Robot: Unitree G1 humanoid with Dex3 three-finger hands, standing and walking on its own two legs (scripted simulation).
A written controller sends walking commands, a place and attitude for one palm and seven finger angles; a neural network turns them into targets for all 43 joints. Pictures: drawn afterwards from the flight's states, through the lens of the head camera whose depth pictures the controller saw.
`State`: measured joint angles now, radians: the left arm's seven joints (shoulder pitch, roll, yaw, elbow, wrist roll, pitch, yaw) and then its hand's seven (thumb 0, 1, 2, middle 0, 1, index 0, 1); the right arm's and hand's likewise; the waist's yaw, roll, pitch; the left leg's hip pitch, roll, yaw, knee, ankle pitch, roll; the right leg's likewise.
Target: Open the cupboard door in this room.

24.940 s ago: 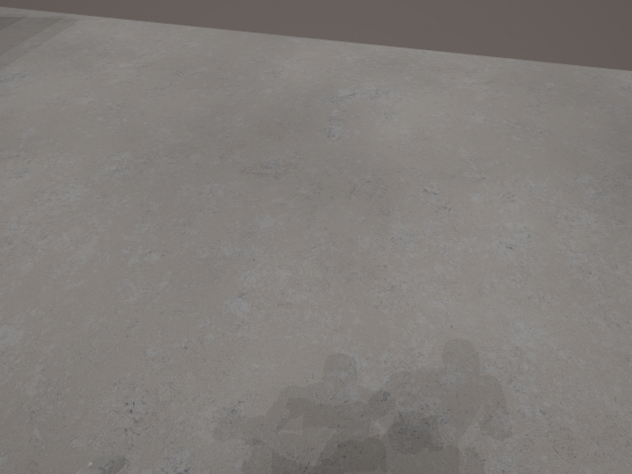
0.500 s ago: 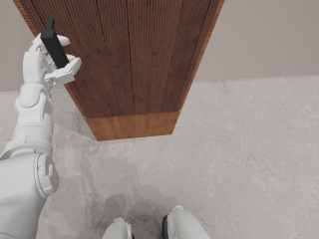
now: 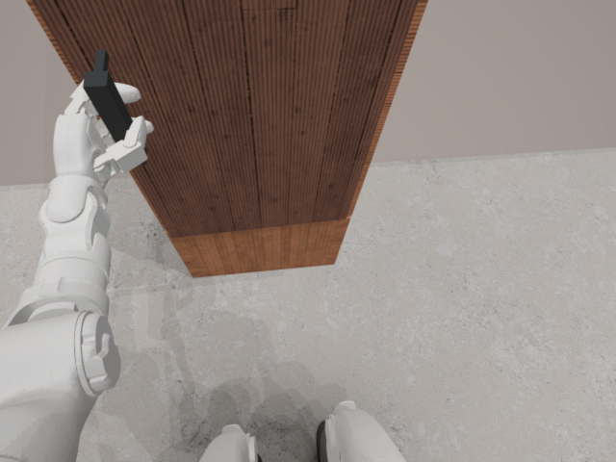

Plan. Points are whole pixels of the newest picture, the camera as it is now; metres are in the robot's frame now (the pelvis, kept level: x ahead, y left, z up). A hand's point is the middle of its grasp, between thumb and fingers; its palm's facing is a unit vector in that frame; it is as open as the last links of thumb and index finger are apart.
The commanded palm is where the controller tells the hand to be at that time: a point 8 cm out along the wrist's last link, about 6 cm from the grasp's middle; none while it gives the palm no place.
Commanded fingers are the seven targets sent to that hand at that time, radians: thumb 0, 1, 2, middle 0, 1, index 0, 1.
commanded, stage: pull the door open along its arc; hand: left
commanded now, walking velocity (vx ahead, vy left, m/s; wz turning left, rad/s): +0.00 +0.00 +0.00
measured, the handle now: (120, 111) +0.56 +0.20 +0.07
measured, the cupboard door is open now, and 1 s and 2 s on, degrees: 2 41 44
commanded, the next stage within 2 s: open thumb and fingers to let go in 0.78 s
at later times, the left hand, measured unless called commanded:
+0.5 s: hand (188, 236) +0.37 +0.11 +0.07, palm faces +0.40 -0.91 +0.03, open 6.1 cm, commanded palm +0.31 +0.14 +0.07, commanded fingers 0.00 0.90 0.90 -0.40 -1.35 -0.40 -1.35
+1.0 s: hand (256, 298) +0.30 +0.04 +0.07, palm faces +0.41 -0.91 -0.04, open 6.3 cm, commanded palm +0.25 +0.08 +0.07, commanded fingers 0.00 0.41 0.69 -0.37 -1.30 -0.37 -1.30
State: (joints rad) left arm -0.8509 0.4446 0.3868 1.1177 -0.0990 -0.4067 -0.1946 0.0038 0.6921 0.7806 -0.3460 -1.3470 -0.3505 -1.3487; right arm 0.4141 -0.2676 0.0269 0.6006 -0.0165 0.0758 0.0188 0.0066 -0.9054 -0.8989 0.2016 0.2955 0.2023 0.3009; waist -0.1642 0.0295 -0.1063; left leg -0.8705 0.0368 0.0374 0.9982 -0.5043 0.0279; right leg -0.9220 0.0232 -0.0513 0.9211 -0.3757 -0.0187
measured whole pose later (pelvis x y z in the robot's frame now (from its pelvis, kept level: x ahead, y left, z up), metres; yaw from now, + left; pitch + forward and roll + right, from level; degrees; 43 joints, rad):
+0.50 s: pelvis +0.01 -0.01 +0.01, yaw +2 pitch +15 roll +0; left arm -0.23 -0.06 0.02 0.43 0.02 -0.34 0.46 0.00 0.67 0.78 -0.33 -1.34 -0.35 -1.31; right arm 0.24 -0.20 -0.01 0.57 -0.06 0.01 0.06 0.01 -0.91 -0.90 0.20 0.30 0.20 0.30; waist -0.02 0.02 -0.14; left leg -0.68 0.01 0.03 0.90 -0.48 0.01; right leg -0.74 0.00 -0.06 0.88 -0.39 -0.03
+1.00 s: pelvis +0.00 -0.05 +0.02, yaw +5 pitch +9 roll +1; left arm 0.06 -0.10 -0.25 0.18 0.08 -0.21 0.58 0.00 0.62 0.75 -0.36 -1.33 -0.37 -1.34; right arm 0.16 -0.18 0.02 0.58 -0.07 0.00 0.00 0.01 -0.90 -0.90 0.20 0.30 0.20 0.30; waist 0.00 0.03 -0.11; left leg -0.58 0.01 -0.03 0.87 -0.46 -0.04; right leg -0.64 0.00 -0.12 0.88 -0.41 -0.08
